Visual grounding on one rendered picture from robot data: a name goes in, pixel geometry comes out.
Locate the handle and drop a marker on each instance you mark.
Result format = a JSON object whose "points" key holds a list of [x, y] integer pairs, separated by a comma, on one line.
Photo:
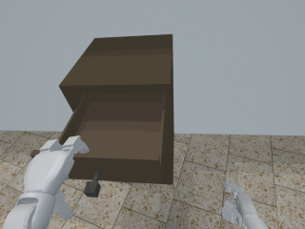
{"points": [[92, 188]]}

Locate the robot left forearm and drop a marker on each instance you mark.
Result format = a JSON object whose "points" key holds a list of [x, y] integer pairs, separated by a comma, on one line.
{"points": [[32, 210]]}

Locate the robot right forearm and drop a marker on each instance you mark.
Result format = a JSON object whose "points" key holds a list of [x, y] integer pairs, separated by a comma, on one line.
{"points": [[252, 222]]}

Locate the left robot hand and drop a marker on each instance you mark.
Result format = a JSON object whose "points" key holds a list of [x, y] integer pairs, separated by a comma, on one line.
{"points": [[48, 170]]}

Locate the drawer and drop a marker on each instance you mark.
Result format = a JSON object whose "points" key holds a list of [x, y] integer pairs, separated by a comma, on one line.
{"points": [[125, 134]]}

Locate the cabinet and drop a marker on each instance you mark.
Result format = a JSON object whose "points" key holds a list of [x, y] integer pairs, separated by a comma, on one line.
{"points": [[141, 64]]}

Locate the right robot hand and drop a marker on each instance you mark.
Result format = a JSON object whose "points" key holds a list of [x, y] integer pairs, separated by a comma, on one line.
{"points": [[235, 212]]}

